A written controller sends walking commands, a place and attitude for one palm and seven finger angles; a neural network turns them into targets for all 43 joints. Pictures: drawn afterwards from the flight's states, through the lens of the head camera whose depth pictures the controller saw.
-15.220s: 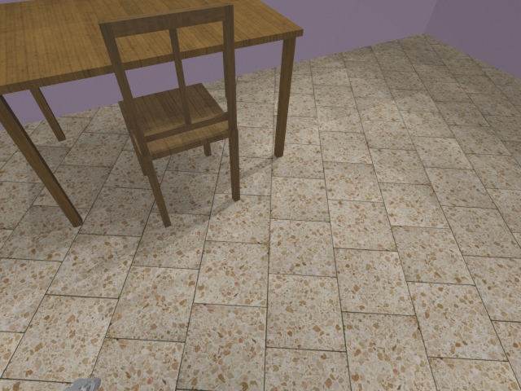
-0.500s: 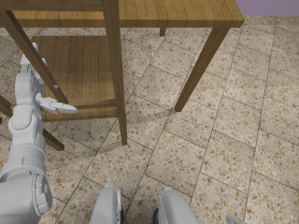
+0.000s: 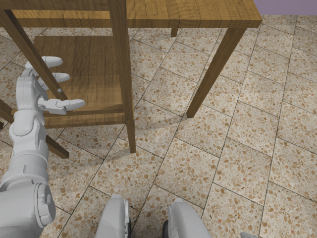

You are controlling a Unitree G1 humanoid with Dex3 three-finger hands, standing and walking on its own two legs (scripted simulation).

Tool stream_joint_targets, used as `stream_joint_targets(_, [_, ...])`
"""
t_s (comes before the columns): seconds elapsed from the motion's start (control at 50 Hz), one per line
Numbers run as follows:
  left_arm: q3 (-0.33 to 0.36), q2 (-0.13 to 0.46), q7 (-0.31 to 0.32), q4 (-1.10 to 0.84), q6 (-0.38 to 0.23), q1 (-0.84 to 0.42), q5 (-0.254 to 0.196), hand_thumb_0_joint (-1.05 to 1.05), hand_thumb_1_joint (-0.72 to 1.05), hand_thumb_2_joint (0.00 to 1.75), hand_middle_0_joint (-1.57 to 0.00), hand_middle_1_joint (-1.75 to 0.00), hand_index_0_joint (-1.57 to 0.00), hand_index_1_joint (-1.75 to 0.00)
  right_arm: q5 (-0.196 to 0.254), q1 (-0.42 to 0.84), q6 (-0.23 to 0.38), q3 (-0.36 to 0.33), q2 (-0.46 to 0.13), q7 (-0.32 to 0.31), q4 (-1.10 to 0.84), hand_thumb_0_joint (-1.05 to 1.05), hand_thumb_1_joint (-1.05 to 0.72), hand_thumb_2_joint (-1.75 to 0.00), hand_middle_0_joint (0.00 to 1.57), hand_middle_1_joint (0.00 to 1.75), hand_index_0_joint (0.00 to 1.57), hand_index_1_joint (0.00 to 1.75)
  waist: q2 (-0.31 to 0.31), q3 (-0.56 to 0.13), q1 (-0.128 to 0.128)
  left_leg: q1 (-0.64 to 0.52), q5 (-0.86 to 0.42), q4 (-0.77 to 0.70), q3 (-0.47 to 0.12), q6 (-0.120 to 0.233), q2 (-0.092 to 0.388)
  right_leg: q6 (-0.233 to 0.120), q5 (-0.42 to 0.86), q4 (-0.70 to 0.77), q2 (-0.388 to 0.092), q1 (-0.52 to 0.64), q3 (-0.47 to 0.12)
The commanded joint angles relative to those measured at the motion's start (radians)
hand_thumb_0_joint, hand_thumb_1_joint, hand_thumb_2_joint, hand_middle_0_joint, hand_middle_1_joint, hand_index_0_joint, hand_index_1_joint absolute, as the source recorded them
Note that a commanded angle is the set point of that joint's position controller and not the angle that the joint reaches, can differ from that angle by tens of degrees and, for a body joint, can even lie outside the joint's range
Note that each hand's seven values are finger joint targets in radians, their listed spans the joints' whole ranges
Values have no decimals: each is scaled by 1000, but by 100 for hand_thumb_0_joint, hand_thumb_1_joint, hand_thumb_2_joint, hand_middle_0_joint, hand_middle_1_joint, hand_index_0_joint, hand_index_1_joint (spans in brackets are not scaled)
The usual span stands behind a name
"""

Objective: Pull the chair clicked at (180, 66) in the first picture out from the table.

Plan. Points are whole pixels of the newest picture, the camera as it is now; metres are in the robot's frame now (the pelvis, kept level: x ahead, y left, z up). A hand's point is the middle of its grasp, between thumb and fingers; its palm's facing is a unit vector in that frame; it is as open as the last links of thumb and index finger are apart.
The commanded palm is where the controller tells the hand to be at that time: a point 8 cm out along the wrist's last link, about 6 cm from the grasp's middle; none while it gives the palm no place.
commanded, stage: hook a spindle and tug to test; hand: left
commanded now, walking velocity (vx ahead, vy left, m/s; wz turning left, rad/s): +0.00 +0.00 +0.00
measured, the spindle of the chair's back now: (45, 74) +0.49 +0.26 +0.05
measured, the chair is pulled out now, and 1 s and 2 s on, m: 0.00 0.03 0.18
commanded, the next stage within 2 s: step backward, pulling the chair out in 0.94 s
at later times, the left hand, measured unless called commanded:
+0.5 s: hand (59, 90) +0.46 +0.23 +0.03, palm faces +0.10 -0.99 -0.02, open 5.1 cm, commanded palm +0.42 +0.26 +0.03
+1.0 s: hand (60, 102) +0.43 +0.22 +0.03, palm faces +0.09 -1.00 -0.03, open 5.2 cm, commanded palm +0.39 +0.26 +0.03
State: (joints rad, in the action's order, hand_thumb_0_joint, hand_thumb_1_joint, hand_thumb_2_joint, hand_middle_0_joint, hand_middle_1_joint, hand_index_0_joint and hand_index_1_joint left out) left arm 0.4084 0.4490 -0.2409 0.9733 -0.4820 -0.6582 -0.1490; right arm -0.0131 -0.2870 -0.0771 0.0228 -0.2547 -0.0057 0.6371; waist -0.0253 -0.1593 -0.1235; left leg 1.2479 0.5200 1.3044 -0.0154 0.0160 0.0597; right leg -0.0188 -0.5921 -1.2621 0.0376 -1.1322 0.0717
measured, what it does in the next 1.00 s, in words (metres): stands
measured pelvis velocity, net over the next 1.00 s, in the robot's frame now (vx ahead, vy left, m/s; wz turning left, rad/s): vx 0.03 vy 0.01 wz -0.01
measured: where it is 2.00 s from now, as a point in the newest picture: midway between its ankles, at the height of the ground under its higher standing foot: outside the picture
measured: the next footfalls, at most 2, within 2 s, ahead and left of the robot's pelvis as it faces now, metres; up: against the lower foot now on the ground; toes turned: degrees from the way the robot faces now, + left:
none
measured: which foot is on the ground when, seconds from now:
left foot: down 0.00-1.00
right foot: down 0.00-1.00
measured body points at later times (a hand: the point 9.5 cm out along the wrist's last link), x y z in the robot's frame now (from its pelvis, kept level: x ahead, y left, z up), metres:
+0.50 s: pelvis +0.01 +0.01 +0.01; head +0.15 +0.04 +0.43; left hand +0.45 +0.28 +0.04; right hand +0.07 -0.25 -0.11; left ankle +0.04 +0.11 -0.61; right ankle +0.00 -0.12 -0.61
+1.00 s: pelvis +0.03 +0.01 +0.02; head +0.16 +0.03 +0.45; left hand +0.41 +0.28 +0.04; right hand +0.12 -0.25 -0.10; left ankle +0.04 +0.11 -0.61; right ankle +0.00 -0.12 -0.61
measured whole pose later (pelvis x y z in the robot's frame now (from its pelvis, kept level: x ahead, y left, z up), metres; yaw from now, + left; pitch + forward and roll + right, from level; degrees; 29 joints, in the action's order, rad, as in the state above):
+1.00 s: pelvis +0.03 +0.01 +0.02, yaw -1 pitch +26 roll -4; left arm 0.33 0.33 -0.19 0.65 -0.45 -0.35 -0.20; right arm -0.01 -0.27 -0.06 0.00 -0.24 0.02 0.59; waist -0.03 -0.18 -0.10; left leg 1.14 0.54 1.23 0.02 0.03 0.05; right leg 0.00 -0.60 -1.18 0.03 -1.03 0.04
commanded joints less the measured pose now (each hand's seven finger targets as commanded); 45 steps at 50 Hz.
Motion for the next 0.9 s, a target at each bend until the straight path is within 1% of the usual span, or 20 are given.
stream_joint_targets(0.0, [-4,210,-8,-199,-71,-359,-2,0,28,64,-50,-145,-50,-145,-4,-130,15,-69,-177,-13,-55,0,-90,-90,20,30,20,30,-130,-477,-20,-498,-377,-119,-53,12,-21,-5,331,164,8,89,-40])
stream_joint_targets(0.06, [-7,206,-11,-193,-68,-363,-3,0,45,71,-50,-145,-50,-145,-4,-133,13,-69,-178,-13,-54,0,-90,-90,20,30,20,30,-120,-469,-27,-495,-378,-119,-56,14,-21,-6,334,164,8,90,-38])
stream_joint_targets(0.1, [7,214,-13,-199,-66,-331,-4,0,56,76,-50,-145,-50,-145,-3,-130,12,-70,-178,-13,-62,0,-90,-90,20,30,20,30,-125,-496,-11,-506,-392,-120,-53,11,-23,-6,343,163,7,102,-39])
stream_joint_targets(0.16, [-28,172,-13,-213,-61,-344,-8,0,73,83,-50,-145,-50,-145,-4,-133,12,-71,-174,-10,-58,0,-90,-90,20,30,20,30,-130,-487,-24,-534,-418,-125,-64,10,-19,-7,349,161,8,80,-29])
stream_joint_targets(0.2, [7,210,-9,-223,-61,-311,-10,0,84,88,-50,-145,-50,-145,-4,-132,9,-72,-179,-9,-60,0,-90,-90,20,30,20,30,-131,-495,-6,-541,-421,-131,-62,6,-19,-9,351,165,9,94,-29])
stream_joint_targets(0.22, [-12,192,-8,-240,-62,-309,-9,0,90,90,-50,-145,-50,-145,-3,-127,8,-71,-175,-8,-65,0,-90,-90,20,30,20,30,-132,-501,-9,-547,-432,-133,-62,7,-19,-8,359,165,9,98,-30])
stream_joint_targets(0.26, [-43,149,-5,-254,-62,-308,-11,0,90,90,-50,-145,-50,-145,-2,-124,10,-73,-170,-4,-68,0,-90,-90,20,30,20,30,-155,-494,-14,-574,-437,-139,-67,5,-17,-11,348,168,9,74,-25])
stream_joint_targets(0.3, [-8,183,0,-253,-59,-251,-14,0,90,90,-50,-145,-50,-145,-2,-123,9,-74,-175,-3,-71,0,-90,-90,20,30,20,30,-120,-492,3,-558,-429,-145,-64,3,-17,-10,352,173,12,105,-26])
stream_joint_targets(0.34, [-32,153,2,-275,-59,-239,-14,0,90,90,-50,-145,-50,-145,-1,-117,8,-72,-170,0,-77,0,-90,-90,20,30,20,30,-131,-490,-1,-557,-435,-149,-59,4,-19,-9,361,173,10,109,-25])
stream_joint_targets(0.4, [-19,163,5,-285,-61,-198,-15,0,90,90,-50,-145,-50,-145,-1,-115,7,-74,-171,3,-84,0,-90,-90,20,30,20,30,-133,-482,11,-560,-449,-155,-59,0,-18,-10,371,173,12,121,-24])
stream_joint_targets(0.46, [-30,139,9,-318,-61,-152,-20,0,90,90,-50,-145,-50,-145,-2,-115,8,-78,-169,8,-89,0,-90,-90,20,30,20,30,-143,-488,14,-598,-491,-160,-62,-3,-13,-12,385,172,13,112,-19])
stream_joint_targets(0.5, [-17,145,13,-342,-57,-105,-26,0,90,90,-50,-145,-50,-145,0,-113,6,-79,-170,11,-98,0,-90,-90,20,30,20,30,-123,-493,24,-594,-510,-168,-60,-4,-14,-10,406,174,13,141,-18])
stream_joint_targets(0.54, [-35,115,13,-357,-50,-65,-31,0,90,90,-50,-145,-50,-145,3,-108,6,-79,-163,14,-105,0,-90,-90,20,30,20,30,-112,-484,23,-579,-509,-172,-52,-3,-17,-8,423,180,13,165,-20])
stream_joint_targets(0.6, [-8,138,16,-367,-49,-51,-36,0,90,90,-50,-145,-50,-145,3,-105,9,-81,-167,12,-103,0,-90,-90,20,30,20,30,-94,-466,22,-561,-514,-167,-48,-1,-16,-5,440,175,13,167,-23])
stream_joint_targets(0.64, [-12,127,14,-381,-47,-11,-39,0,90,90,-50,-145,-50,-145,5,-105,9,-81,-164,12,-111,0,-90,-90,20,30,20,30,-102,-469,29,-567,-539,-172,-46,-3,-15,-5,452,174,12,177,-22])
stream_joint_targets(0.66, [-27,112,12,-404,-48,-10,-40,0,90,90,-50,-145,-50,-145,4,-105,12,-82,-164,13,-113,0,-90,-90,20,30,20,30,-144,-475,31,-593,-565,-170,-49,-7,-13,-8,450,170,11,158,-22])
stream_joint_targets(0.74, [-10,108,16,-456,-39,103,-55,0,90,90,-50,-145,-50,-145,6,-100,18,-88,-160,17,-126,0,-90,-90,20,30,20,30,-102,-495,50,-604,-616,-178,-44,-7,-11,-4,499,178,12,211,-21])
stream_joint_targets(0.8, [-47,68,21,-482,-39,117,-57,0,90,90,-50,-145,-50,-145,8,-91,25,-86,-156,21,-127,0,-90,-90,20,30,20,30,-112,-472,41,-602,-613,-179,-45,-9,-11,-3,493,178,11,192,-19])
stream_joint_targets(0.82, [-31,85,26,-491,-43,112,-57,0,90,90,-50,-145,-50,-145,7,-92,27,-88,-159,20,-125,0,-90,-90,20,30,20,30,-96,-471,42,-598,-613,-179,-46,-9,-9,-3,493,175,12,199,-19])
stream_joint_targets(0.88, [-53,53,34,-542,-52,155,-57,0,90,90,-50,-145,-50,-145,6,-84,36,-90,-154,22,-133,0,-90,-90,20,30,20,30,-127,-498,52,-631,-643,-181,-47,-14,-9,-5,491,172,10,193,-18])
